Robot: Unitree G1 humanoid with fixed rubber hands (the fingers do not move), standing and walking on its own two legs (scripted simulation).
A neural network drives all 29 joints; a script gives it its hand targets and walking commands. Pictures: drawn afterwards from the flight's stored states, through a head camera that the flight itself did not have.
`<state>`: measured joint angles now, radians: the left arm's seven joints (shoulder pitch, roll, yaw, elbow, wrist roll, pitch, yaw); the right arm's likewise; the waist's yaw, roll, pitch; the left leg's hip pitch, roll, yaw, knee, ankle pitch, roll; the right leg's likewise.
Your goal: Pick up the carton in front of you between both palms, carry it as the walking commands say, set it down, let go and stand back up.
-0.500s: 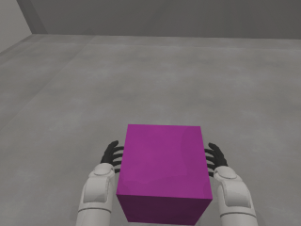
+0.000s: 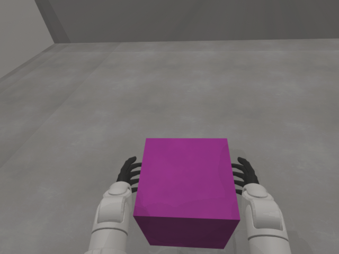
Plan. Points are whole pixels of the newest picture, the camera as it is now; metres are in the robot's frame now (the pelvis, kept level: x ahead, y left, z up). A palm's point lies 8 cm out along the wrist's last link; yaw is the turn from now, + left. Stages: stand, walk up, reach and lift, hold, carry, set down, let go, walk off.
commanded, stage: hold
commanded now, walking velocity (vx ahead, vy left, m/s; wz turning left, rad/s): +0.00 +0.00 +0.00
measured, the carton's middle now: (186, 195) +0.31 +0.00 -0.04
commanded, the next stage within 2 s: set down in 0.10 s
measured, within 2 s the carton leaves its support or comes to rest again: neither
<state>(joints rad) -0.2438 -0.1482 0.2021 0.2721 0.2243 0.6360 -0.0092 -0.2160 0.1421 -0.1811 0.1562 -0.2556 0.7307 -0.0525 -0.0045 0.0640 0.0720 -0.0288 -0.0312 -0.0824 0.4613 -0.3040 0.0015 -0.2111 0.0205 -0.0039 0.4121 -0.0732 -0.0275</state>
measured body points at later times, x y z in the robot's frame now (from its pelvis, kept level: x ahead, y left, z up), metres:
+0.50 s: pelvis -0.01 -0.02 -0.02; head +0.04 -0.05 +0.43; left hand +0.34 +0.15 -0.02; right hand +0.36 -0.15 -0.03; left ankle -0.02 +0.13 -0.74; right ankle +0.10 -0.09 -0.74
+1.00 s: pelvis -0.03 +0.02 -0.13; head +0.20 +0.00 +0.26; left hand +0.42 +0.15 -0.21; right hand +0.41 -0.15 -0.22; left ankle -0.02 +0.13 -0.74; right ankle +0.10 -0.09 -0.74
